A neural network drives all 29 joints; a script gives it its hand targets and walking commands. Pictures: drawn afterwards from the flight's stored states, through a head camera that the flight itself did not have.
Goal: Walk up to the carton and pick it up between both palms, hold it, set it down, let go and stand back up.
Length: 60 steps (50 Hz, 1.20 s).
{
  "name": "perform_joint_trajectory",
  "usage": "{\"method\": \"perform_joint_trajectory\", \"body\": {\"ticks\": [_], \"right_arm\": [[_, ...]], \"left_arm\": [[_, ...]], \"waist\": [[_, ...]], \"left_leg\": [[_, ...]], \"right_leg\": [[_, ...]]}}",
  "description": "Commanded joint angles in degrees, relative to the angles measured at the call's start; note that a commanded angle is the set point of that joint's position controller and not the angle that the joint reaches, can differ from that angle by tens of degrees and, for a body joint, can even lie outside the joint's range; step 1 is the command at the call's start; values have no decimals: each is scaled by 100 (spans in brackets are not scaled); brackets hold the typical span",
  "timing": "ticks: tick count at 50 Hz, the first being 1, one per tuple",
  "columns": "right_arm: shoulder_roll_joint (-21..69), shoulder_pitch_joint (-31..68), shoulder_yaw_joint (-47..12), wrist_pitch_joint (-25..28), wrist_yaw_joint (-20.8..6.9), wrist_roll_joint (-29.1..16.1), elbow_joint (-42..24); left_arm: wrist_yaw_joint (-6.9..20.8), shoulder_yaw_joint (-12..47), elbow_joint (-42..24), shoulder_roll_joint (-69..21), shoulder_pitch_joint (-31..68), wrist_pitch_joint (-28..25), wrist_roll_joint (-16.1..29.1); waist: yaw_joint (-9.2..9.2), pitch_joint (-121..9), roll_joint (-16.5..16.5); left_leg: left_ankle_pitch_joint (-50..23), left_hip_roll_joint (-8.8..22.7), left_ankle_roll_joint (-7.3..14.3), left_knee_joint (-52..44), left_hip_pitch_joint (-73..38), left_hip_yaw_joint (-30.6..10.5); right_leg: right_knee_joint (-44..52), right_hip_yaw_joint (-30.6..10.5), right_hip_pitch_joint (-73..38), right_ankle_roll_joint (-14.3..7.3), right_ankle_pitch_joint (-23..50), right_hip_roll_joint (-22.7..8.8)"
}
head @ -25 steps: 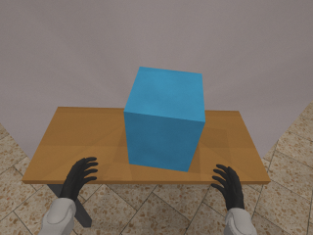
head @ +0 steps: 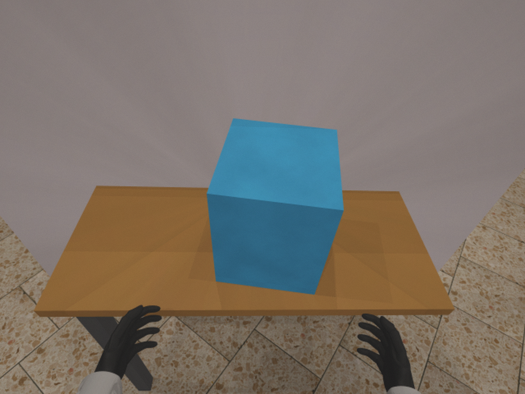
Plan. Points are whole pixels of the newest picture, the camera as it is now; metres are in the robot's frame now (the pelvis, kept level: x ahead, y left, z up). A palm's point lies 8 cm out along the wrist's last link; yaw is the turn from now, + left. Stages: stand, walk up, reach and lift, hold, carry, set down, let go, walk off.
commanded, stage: set down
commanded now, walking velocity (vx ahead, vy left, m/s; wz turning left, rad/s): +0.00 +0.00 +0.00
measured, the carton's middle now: (274, 207) +0.46 +0.00 +0.02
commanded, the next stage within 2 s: let go in 0.58 s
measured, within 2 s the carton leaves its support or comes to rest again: neither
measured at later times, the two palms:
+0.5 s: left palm (115, 382) +0.16 +0.23 -0.07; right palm out of the picture +0.17 -0.20 -0.07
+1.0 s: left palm (130, 384) +0.17 +0.21 -0.08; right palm out of the picture +0.15 -0.24 -0.08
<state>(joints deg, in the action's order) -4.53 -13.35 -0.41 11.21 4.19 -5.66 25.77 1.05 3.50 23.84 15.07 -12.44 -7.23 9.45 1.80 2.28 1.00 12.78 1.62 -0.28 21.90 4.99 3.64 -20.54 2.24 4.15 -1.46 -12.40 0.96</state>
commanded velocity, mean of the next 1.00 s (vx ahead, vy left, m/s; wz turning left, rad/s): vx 0.00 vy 0.00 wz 0.00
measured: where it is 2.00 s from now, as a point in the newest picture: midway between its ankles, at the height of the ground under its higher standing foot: outside the picture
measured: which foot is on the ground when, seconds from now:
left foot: down 0.00-1.00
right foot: down 0.00-1.00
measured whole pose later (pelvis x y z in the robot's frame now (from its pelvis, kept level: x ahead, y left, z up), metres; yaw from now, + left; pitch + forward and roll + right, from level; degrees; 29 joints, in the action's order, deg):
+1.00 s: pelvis +0.00 -0.01 +0.00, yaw +0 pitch -3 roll +0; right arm -10.9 -9.7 1.1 13.6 -1.4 0.2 44.3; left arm -0.6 -0.7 31.0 11.3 -10.2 5.7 -0.6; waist 0.0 4.2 1.8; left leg 13.1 2.3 -1.2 22.0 5.3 3.5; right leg -22.0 2.3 5.1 -2.2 -13.4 1.6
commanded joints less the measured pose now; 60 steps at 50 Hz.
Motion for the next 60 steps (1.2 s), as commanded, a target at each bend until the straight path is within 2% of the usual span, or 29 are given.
{"method": "perform_joint_trajectory", "body": {"ticks": [1,3,5,7,8,11,14,16,18,19,22,25,26,27,30,33,34,35,37,40,42,44,53,54,55,56,58,60], "right_arm": [[-458,571,166,193,-13,88,-897],[-378,363,96,179,6,94,-981],[-462,364,96,129,-34,115,-747],[-456,226,33,112,-52,113,-764],[-520,289,57,110,-62,137,-737],[-503,247,100,85,-76,179,-706],[-575,309,134,61,-128,270,-591],[-526,277,109,76,-126,258,-706],[-573,252,177,83,-144,329,-470],[-616,315,194,96,-184,325,-332],[-734,252,231,105,-247,359,136],[-799,330,189,205,-258,369,155],[-859,324,205,202,-273,380,354],[-886,350,223,226,-282,404,389],[-899,393,193,242,-307,417,520],[-982,504,267,240,-354,542,593],[-1027,518,290,244,-381,560,761],[-1316,845,503,236,-453,741,1294],[-1257,875,544,293,-522,770,1150],[-1223,790,449,410,-510,702,1045],[-1235,721,382,472,-525,628,1113],[-1237,684,330,496,-540,578,1208],[-1210,750,327,327,-557,604,1130],[-1392,639,523,316,-530,572,714],[-1604,136,403,-299,-326,635,1489],[-1586,69,411,-520,-287,649,1354],[-1563,-8,401,-649,-273,646,1248],[-1545,-129,403,-707,-276,622,1310]], "left_arm": [[0,-343,-1028,605,658,-8,-120],[18,-370,-1107,607,471,40,-119],[17,-404,-952,579,450,146,-240],[50,-457,-894,511,245,254,-329],[45,-493,-895,536,316,306,-371],[46,-492,-925,517,304,408,-385],[4,-525,-858,527,398,505,-455],[1,-555,-947,606,432,493,-390],[16,-531,-767,580,430,532,-434],[-13,-536,-800,578,486,536,-472],[-27,-525,-565,492,303,659,-636],[-15,-577,-541,482,255,716,-658],[-15,-615,-442,473,236,766,-725],[-7,-610,-404,416,180,805,-748],[-10,-647,-352,427,253,867,-822],[-36,-663,-265,384,314,979,-885],[-55,-628,-197,328,329,1009,-917],[-88,-503,120,276,636,1137,-968],[-154,-466,-103,300,727,1146,-901],[-189,-568,-220,355,670,1063,-875],[-211,-630,-212,360,558,1036,-926],[-215,-659,-126,336,498,1053,-985],[-221,-617,-121,275,657,1270,-1025],[-206,-532,-257,71,491,1237,-887],[-208,-757,737,495,-411,776,-1096],[-167,-792,841,588,-573,670,-1064],[-133,-787,798,602,-272,469,-1077],[-114,-745,829,462,-234,387,-1066]], "waist": [[-37,-458,-262],[-25,-348,-190],[1,-372,-357],[30,-280,-262],[59,-339,-340],[16,-239,-225],[36,-285,-312],[4,-471,-140],[-45,-509,-202],[-10,-564,-337],[-114,-519,-439],[-87,-598,-229],[-77,-521,-318],[-99,-522,-264],[-92,-459,-273],[-114,-444,-103],[-129,-490,-123],[-247,-300,-292],[-230,-336,-163],[-151,-666,55],[-134,-788,58],[-140,-761,19],[-143,-348,-110],[101,-567,96],[137,-902,-674],[18,-838,-601],[-110,-1027,-272],[-172,-655,-84]], "left_leg": [[-1492,-28,-157,-216,-550,-222],[-1539,-58,-114,-198,-536,-180],[-1595,-55,-146,-208,-570,-167],[-1687,-60,-136,-213,-622,-144],[-1720,-61,-150,-198,-650,-125],[-1637,-46,-124,-227,-658,-122],[-1572,-51,-120,-212,-634,-58],[-1513,-72,-75,-174,-588,-49],[-1551,-76,-89,-145,-644,-45],[-1594,-45,-126,-143,-668,-58],[-1852,-44,-170,-76,-872,-78],[-2086,-66,-165,-15,-939,-64],[-2130,-86,-176,-28,-950,-65],[-2232,-88,-176,-10,-1016,-77],[-2159,-117,-178,-22,-925,-64],[-2028,-95,-136,-43,-940,-41],[-2037,-83,-151,-43,-962,-58],[-1625,-32,-191,31,-834,-84],[-1380,29,-133,0,-673,-57],[-1595,-58,-86,47,-586,-12],[-1740,-140,-102,65,-624,-18],[-1724,-186,-115,51,-655,-29],[-1113,-149,-67,-124,-500,12],[-1060,-293,-163,111,23,86],[-1544,269,98,300,525,-353],[-1259,375,144,268,422,-442],[-1668,534,231,337,126,-554],[-1281,526,193,278,252,-572]], "right_leg": [[600,-386,503,-80,477,-135],[612,-413,451,-41,617,-175],[594,-379,475,-63,630,-147],[630,-360,447,-55,664,-135],[617,-344,483,-57,679,-131],[651,-309,566,-44,590,-115],[632,-288,638,-46,533,-123],[589,-317,580,20,647,-150],[574,-282,646,28,701,-141],[537,-244,659,-9,623,-114],[557,-200,711,-34,772,-78],[540,-158,668,50,1145,-56],[548,-142,701,49,1191,-57],[549,-128,687,49,1301,-39],[548,-112,667,54,1269,-43],[538,-58,723,72,1221,-17],[510,-30,741,70,1215,7],[385,-3,942,21,861,32],[341,-10,891,-10,750,0],[236,-130,475,102,1532,-76],[207,-187,310,151,1995,-108],[222,-214,286,162,2130,-128],[352,-212,537,83,1270,-145],[141,-259,254,131,1152,-165],[-137,-506,233,15,1462,-515],[-99,-610,193,15,1288,-646],[-210,-676,211,-11,1827,-744],[-65,-655,507,17,1472,-706]]}}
